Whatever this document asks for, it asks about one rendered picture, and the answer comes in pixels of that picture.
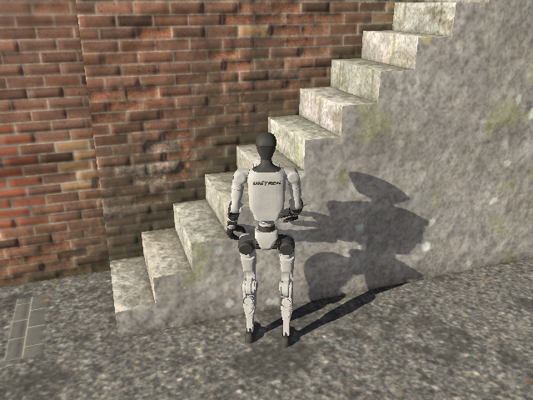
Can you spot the robot left upper arm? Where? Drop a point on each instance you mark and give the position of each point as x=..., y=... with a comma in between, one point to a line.
x=240, y=176

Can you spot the robot left forearm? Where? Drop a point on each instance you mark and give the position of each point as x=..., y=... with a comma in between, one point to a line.
x=232, y=218

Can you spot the robot right upper arm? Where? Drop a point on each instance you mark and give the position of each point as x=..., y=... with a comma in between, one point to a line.
x=294, y=184

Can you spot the robot right forearm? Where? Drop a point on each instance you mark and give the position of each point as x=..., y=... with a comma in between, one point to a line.
x=295, y=213

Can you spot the robot left hand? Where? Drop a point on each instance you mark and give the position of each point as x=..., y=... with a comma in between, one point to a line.
x=238, y=229

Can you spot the right robot foot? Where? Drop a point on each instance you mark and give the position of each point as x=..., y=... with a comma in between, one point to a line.
x=286, y=340

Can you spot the robot right thigh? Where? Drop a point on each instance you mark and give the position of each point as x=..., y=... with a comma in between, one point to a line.
x=286, y=247

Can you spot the robot right hand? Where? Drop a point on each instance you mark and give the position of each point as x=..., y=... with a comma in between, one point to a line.
x=285, y=213

